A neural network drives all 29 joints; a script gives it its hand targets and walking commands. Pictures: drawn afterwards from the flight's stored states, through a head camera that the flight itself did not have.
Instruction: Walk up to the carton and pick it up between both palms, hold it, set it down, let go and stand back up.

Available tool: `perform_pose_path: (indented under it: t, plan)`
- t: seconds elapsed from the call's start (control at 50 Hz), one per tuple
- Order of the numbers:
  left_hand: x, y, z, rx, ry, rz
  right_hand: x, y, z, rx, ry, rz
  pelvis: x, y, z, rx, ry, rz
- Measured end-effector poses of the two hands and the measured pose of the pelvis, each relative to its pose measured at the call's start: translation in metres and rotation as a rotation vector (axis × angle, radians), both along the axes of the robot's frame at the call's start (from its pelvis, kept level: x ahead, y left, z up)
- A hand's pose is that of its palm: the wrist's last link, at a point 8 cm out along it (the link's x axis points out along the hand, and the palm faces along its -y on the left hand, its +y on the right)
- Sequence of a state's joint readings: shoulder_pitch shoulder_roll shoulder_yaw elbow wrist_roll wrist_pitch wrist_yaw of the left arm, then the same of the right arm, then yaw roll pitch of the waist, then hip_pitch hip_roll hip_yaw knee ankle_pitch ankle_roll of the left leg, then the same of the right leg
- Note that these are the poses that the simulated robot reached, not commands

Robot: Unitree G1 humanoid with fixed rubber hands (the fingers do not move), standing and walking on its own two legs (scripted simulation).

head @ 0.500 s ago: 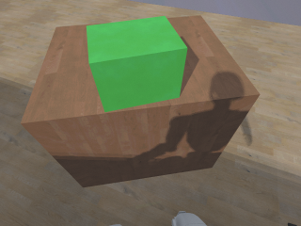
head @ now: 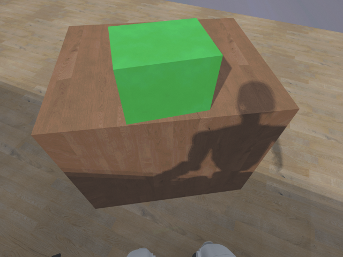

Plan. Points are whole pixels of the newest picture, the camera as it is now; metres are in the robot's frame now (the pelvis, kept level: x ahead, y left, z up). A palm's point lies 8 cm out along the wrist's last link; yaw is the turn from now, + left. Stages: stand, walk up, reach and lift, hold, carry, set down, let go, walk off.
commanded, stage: walk up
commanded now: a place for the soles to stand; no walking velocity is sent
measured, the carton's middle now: (161, 70) +0.63 +0.05 +0.07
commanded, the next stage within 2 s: none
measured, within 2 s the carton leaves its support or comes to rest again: neither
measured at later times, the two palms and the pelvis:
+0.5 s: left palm out of the picture +0.06 +0.30 -0.10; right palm out of the picture +0.08 -0.36 -0.08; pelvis +0.02 -0.03 +0.01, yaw +0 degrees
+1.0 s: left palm out of the picture +0.13 +0.30 -0.10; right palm (327, 245) +0.16 -0.34 -0.08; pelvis +0.08 -0.02 +0.01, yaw +1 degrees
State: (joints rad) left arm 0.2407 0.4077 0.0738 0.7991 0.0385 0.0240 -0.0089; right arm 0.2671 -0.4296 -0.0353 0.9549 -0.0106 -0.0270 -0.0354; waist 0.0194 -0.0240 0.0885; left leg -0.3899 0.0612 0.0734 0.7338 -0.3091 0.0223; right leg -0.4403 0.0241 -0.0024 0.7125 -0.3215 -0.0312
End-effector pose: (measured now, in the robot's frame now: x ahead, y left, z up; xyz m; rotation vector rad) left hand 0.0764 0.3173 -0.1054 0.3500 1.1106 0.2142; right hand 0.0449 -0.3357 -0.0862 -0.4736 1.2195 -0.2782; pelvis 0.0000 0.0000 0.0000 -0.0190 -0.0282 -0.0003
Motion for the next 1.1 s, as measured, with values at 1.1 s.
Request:
perform_pose_path:
  t: [1.1]
  plan:
    - [0.057, -0.019, 0.004, -0.005, 0.046, 0.014, 0.113, -0.003, 0.006, 0.059, -0.088, 0.069, 0.076, -0.022, 0.01, 0.009, 0.029, 0.014]
